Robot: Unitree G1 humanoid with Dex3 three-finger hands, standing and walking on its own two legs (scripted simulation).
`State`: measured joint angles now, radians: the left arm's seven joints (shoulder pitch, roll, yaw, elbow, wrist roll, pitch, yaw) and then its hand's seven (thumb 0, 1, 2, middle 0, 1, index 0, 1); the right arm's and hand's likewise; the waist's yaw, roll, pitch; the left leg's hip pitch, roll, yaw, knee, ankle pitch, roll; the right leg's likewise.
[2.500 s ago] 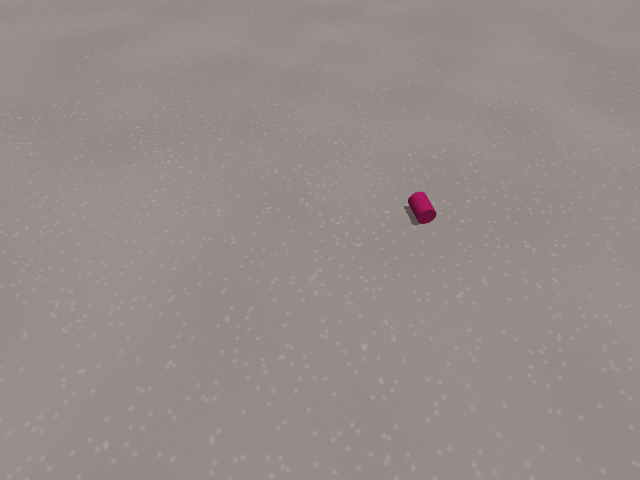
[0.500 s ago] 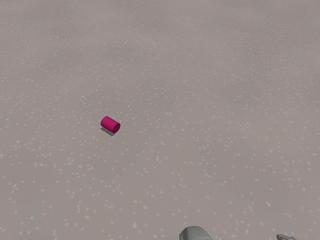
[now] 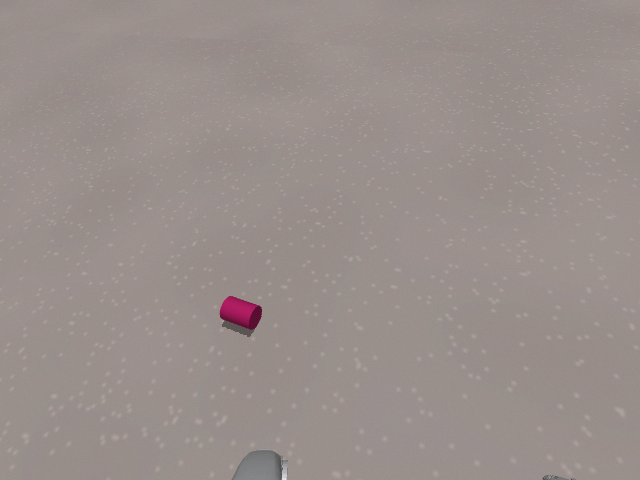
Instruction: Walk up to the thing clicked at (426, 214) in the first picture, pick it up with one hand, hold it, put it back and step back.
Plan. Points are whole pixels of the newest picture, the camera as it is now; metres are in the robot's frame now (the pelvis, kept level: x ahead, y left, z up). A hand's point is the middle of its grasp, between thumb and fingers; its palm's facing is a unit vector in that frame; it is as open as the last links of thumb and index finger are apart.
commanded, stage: walk up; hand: left
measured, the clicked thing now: (241, 312) +0.76 +0.34 -0.71
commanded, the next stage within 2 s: none
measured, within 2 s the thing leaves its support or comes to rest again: neither
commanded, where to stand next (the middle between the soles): +0.30 +0.29 m, yaw -26 degrees
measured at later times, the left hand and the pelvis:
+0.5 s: hand (29, 428) +0.24 +0.47 -0.13, palm faces -0.24 -0.83 -0.51, open 7.4 cm; pelvis +0.12 +0.19 +0.00, yaw -11 degrees
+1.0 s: hand out of the picture +0.36 +0.64 -0.16, palm faces -0.31 -0.75 -0.59, open 7.4 cm; pelvis +0.20 +0.35 -0.05, yaw -22 degrees
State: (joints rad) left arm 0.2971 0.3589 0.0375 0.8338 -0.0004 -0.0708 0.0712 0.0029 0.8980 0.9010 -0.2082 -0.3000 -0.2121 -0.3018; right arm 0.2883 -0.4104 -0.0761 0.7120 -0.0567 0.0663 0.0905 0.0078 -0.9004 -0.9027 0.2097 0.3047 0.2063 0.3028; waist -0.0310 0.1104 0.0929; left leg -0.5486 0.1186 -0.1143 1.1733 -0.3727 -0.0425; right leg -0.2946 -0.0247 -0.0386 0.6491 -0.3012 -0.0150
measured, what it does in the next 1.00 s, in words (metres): steps to the left, turning right: left foot, then right foot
